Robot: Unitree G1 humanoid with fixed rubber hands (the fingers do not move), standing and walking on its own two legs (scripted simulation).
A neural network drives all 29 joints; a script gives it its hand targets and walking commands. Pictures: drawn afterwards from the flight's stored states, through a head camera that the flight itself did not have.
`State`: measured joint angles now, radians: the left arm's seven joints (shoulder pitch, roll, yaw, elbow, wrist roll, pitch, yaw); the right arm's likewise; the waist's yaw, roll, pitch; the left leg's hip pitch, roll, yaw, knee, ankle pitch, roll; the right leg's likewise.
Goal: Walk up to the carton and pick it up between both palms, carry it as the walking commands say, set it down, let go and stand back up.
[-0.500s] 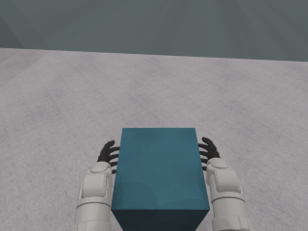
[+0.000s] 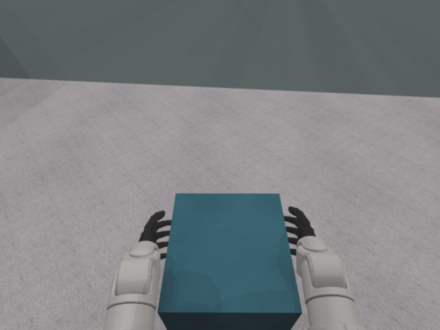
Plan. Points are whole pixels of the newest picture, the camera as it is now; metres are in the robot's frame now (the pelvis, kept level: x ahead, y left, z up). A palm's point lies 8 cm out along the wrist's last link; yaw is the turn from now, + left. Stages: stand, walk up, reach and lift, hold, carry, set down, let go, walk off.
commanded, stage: reach and lift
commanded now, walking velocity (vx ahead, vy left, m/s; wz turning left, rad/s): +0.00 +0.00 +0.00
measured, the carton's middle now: (227, 274) +0.27 +0.00 -0.03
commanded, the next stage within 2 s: hold in 0.10 s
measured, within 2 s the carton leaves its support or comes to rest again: neither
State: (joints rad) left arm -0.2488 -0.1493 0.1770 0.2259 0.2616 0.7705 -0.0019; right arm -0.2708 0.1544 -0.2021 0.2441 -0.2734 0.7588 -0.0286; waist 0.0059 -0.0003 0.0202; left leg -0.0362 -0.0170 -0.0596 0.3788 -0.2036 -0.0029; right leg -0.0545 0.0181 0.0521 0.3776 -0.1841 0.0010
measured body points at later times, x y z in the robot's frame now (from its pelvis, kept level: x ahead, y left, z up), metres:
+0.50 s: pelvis -0.01 +0.00 +0.00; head -0.06 +0.00 +0.44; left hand +0.29 +0.15 +0.04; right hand +0.30 -0.15 +0.05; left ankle +0.01 +0.12 -0.74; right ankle +0.02 -0.12 -0.74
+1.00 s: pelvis +0.00 +0.00 +0.00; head -0.05 +0.00 +0.45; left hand +0.29 +0.15 +0.04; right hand +0.29 -0.15 +0.04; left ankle +0.01 +0.12 -0.74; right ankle +0.02 -0.12 -0.74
